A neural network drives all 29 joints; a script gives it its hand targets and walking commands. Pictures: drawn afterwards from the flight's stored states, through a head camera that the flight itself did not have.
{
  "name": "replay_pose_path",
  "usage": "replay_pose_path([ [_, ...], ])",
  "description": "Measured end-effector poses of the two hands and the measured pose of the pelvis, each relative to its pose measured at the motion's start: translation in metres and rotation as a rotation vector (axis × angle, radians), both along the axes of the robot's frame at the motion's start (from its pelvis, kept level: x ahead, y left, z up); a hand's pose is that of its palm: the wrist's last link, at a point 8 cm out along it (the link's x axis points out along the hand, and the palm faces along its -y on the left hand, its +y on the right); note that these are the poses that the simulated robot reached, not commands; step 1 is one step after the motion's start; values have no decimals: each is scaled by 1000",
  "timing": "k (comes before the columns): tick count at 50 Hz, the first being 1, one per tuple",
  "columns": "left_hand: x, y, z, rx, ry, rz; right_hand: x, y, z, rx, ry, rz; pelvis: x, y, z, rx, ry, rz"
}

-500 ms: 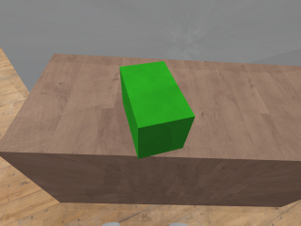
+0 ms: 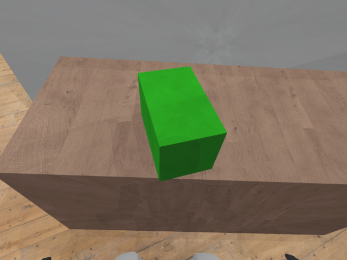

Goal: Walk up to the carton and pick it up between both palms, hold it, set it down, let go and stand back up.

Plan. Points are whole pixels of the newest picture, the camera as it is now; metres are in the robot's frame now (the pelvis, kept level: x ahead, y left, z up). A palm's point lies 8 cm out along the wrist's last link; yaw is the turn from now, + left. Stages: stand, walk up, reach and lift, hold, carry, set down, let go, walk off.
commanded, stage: reach and lift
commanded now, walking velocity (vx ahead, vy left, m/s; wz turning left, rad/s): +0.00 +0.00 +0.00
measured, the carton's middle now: (175, 121) +0.48 -0.02 +0.00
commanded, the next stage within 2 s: none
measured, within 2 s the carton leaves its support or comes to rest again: neither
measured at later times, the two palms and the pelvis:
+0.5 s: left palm (63, 243) +0.17 +0.24 -0.06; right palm (306, 247) +0.15 -0.32 -0.06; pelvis +0.01 -0.02 +0.02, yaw +0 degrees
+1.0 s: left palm (80, 243) +0.16 +0.19 -0.03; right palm (309, 242) +0.16 -0.31 -0.03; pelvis +0.01 -0.03 +0.03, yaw +0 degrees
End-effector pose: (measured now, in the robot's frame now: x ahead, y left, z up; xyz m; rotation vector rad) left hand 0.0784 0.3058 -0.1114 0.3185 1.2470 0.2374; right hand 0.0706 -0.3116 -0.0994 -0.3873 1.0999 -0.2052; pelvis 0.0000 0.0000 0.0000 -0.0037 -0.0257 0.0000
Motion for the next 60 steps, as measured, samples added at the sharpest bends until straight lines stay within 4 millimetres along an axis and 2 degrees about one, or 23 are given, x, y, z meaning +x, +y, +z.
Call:
replay_pose_path([
  [3,26,-7,7,8,4,-10,17,0,-2,20,-38,15,-3,-2,-3,3,-4,0],
  [8,81,-29,27,-15,-135,-64,41,-1,1,42,-107,21,0,-5,-3,3,-1,-3],
  [12,104,-45,36,-41,-208,-85,48,-3,6,62,-143,2,5,-7,-1,2,-2,-6],
  [17,105,-58,40,-66,-220,-73,60,-4,16,94,-187,-10,10,-10,5,2,-14,-7],
  [22,96,-66,46,-73,-250,-66,76,-5,32,102,-252,19,13,-13,12,5,-24,-5],
  [28,84,-69,52,-62,-281,-64,85,-3,45,111,-292,50,12,-17,19,10,-30,-4],
  [34,81,-75,63,-54,-362,-66,87,-2,53,134,-342,50,9,-19,23,12,-42,-3],
  [44,80,-99,71,-80,-455,-77,81,2,64,174,-404,63,6,-22,25,16,-51,-3],
  [60,95,-140,97,-124,-622,-83,105,12,85,256,-545,87,9,-28,27,23,-46,-4],
])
